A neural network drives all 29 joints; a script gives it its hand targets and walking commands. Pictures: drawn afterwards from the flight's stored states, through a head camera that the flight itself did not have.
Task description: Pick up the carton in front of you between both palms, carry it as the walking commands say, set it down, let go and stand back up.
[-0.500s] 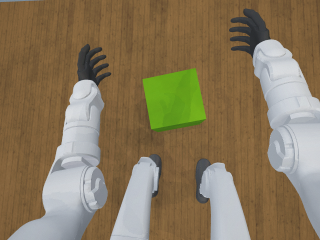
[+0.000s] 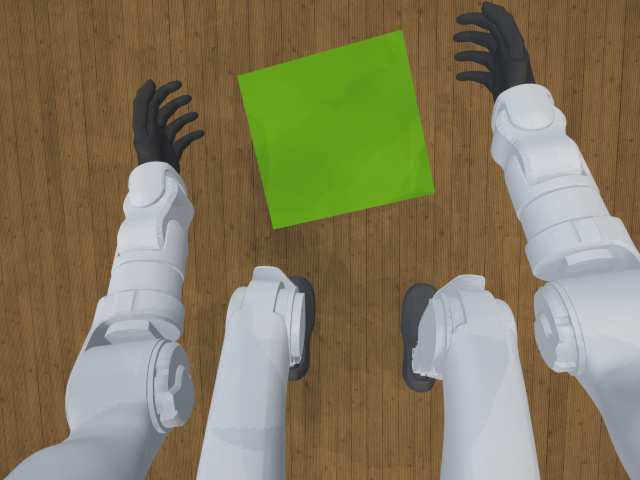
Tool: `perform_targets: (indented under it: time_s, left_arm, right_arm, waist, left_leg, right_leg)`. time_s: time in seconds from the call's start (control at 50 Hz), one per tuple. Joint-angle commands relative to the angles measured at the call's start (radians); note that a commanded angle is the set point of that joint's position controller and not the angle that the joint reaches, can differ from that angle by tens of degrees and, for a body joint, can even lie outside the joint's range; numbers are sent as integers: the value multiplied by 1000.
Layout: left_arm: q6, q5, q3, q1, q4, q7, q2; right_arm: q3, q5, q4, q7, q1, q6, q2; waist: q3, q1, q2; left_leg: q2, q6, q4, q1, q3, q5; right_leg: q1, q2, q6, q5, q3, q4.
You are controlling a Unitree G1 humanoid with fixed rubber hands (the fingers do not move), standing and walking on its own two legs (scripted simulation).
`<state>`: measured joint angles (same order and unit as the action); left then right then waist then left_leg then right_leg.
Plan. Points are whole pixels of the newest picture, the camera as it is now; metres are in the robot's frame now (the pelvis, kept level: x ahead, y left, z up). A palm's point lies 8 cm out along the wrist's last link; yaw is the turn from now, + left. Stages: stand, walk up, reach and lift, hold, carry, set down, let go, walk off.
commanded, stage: reach and lift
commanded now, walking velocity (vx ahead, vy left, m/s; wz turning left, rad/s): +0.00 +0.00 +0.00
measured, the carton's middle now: (340, 147) +0.47 +0.03 -0.35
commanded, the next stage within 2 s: none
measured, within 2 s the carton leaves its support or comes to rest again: leaves its support in 1.26 s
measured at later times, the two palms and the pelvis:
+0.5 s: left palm (201, 159) +0.45 +0.23 -0.28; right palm (459, 111) +0.51 -0.14 -0.30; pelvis -0.04 +0.01 -0.10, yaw +0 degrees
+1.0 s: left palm (226, 150) +0.46 +0.19 -0.27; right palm (444, 112) +0.51 -0.11 -0.28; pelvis -0.03 +0.01 -0.09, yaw +0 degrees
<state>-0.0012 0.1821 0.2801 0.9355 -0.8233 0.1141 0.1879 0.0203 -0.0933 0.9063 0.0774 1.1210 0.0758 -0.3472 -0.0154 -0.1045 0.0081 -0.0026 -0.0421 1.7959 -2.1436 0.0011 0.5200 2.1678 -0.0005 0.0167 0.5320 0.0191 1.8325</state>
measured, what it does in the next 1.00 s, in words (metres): lowers itself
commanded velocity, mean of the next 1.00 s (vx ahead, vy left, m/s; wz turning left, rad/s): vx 0.00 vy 0.00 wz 0.00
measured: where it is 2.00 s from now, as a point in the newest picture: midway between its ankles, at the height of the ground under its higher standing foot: (354, 351)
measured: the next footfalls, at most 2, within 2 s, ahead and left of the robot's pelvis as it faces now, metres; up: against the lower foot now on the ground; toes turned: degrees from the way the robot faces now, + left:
none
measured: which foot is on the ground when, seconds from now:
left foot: down 0.00-1.00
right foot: down 0.00-1.00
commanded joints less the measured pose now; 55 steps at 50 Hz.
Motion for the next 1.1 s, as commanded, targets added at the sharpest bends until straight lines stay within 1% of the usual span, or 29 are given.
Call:
perform_targets:
  time_s: [0.0,0.06,0.12,0.2,0.28,0.32,0.38,0.4,0.44,0.48,0.5,0.54,0.6,0.64,0.7,0.78,0.82,0.86,0.88,0.9,0.94,0.96,1.0,1.04,1.08]
  left_arm:
    - [10,55,-41,226,65,26,142]
    - [16,56,-49,285,-2,33,139]
    - [8,50,-55,357,-64,37,145]
    - [-9,54,-66,455,-122,42,162]
    - [-25,88,-96,529,-137,51,176]
    - [-31,133,-133,535,-143,55,151]
    - [-28,206,-212,534,-191,47,89]
    - [-29,213,-214,529,-182,47,91]
    - [-37,214,-207,497,-162,50,93]
    - [-43,210,-217,459,-175,51,76]
    - [-46,206,-218,446,-185,51,70]
    - [-52,188,-203,416,-210,54,74]
    - [-60,129,-150,401,-228,58,103]
    - [-65,94,-132,411,-213,60,109]
    - [-69,85,-144,425,-217,56,91]
    - [-71,114,-188,480,-192,47,28]
    - [-76,139,-225,525,-181,40,-43]
    - [-81,156,-250,556,-185,34,-107]
    - [-81,157,-248,559,-197,35,-127]
    - [-81,155,-257,567,-212,31,-175]
    - [-77,133,-262,611,-243,13,-316]
    - [-71,123,-302,703,-222,-18,-455]
    - [-51,82,-307,820,-195,-71,-607]
    - [-33,61,-315,895,-159,-113,-704]
    - [-21,64,-319,937,-114,-137,-758]
  right_arm:
    - [-1,-43,-36,10,343,-5,-122]
    - [-12,-63,60,3,394,-8,-131]
    - [-32,-86,149,-4,463,-19,-143]
    - [-58,-119,224,-9,561,-41,-173]
    - [-85,-150,238,-4,634,-64,-209]
    - [-103,-167,212,1,655,-77,-222]
    - [-120,-174,209,5,622,-90,-216]
    - [-111,-162,210,7,602,-91,-215]
    - [-94,-138,187,8,576,-94,-200]
    - [-79,-128,154,10,557,-98,-196]
    - [-81,-128,140,9,551,-100,-185]
    - [-95,-140,150,4,515,-101,-145]
    - [-97,-144,219,-7,475,-94,-98]
    - [-92,-143,246,-9,472,-94,-84]
    - [-95,-142,261,-4,472,-102,-81]
    - [-107,-135,265,10,502,-114,-47]
    - [-131,-130,242,15,552,-123,2]
    - [-151,-125,217,21,602,-131,46]
    - [-150,-120,212,24,617,-134,55]
    - [-187,-124,212,17,638,-132,128]
    - [-213,-120,222,-11,684,-125,293]
    - [-246,-121,220,-43,743,-117,452]
    - [-253,-87,225,-95,801,-99,645]
    - [-244,-65,219,-131,809,-82,776]
    - [-241,-61,193,-142,787,-74,856]
  waist:
    - [-1090,-27,135]
    - [-950,-31,111]
    - [-849,-44,90]
    - [-788,-50,71]
    - [-845,-40,70]
    - [-919,-26,72]
    - [-965,33,93]
    - [-954,46,106]
    - [-945,54,117]
    - [-947,53,135]
    - [-947,47,140]
    - [-914,20,141]
    - [-789,-25,112]
    - [-732,-36,78]
    - [-708,-23,44]
    - [-737,11,47]
    - [-768,31,58]
    - [-798,41,69]
    - [-807,44,74]
    - [-811,32,82]
    - [-797,14,95]
    - [-784,13,98]
    - [-751,23,99]
    - [-747,33,96]
    - [-805,39,103]
  left_leg:
    - [-39,-41,-28,405,80,-319]
    - [-27,-39,5,357,75,-218]
    - [-17,-35,40,331,68,-164]
    - [-7,-30,84,340,58,-139]
    - [-3,-29,127,406,49,-177]
    - [-7,-31,148,463,46,-227]
    - [-17,-32,172,472,43,-262]
    - [-21,-32,175,455,40,-259]
    - [-31,-33,180,454,39,-288]
    - [-40,-32,185,447,43,-318]
    - [-43,-32,187,443,44,-328]
    - [-49,-30,185,411,49,-322]
    - [-48,-27,175,338,50,-294]
    - [-45,-26,169,321,51,-283]
    - [-41,-25,164,324,49,-271]
    - [-47,-25,162,338,44,-252]
    - [-58,-23,163,346,42,-250]
    - [-68,-21,165,358,43,-247]
    - [-72,-21,165,365,42,-244]
    - [-79,-17,163,377,44,-239]
    - [-92,-14,159,372,46,-232]
    - [-104,-12,162,351,48,-228]
    - [-115,-16,179,318,57,-214]
    - [-123,-17,196,303,68,-209]
    - [-129,-11,210,307,75,-241]
  right_leg:
    - [-738,42,-31,-313,7,-20]
    - [-612,31,-24,-175,13,0]
    - [-527,20,-17,-96,23,30]
    - [-461,10,-7,-59,29,78]
    - [-474,4,-3,-91,25,129]
    - [-509,3,0,-132,16,153]
    - [-554,-6,2,-187,-2,178]
    - [-554,-11,1,-188,-5,181]
    - [-542,-9,-1,-211,-10,186]
    - [-554,-5,-5,-240,-10,189]
    - [-559,-4,-7,-252,-9,191]
    - [-559,-2,-13,-261,-3,192]
    - [-481,4,-15,-227,13,188]
    - [-432,12,-12,-209,22,178]
    - [-406,19,-7,-197,28,160]
    - [-421,26,0,-182,22,143]
    - [-448,33,5,-186,20,137]
    - [-478,38,7,-188,16,133]
    - [-487,39,6,-183,14,131]
    - [-489,42,6,-175,11,129]
    - [-477,54,7,-163,12,126]
    - [-471,65,11,-164,13,129]
    - [-443,85,15,-165,10,141]
    - [-434,98,15,-180,6,147]
    - [-461,107,15,-231,0,153]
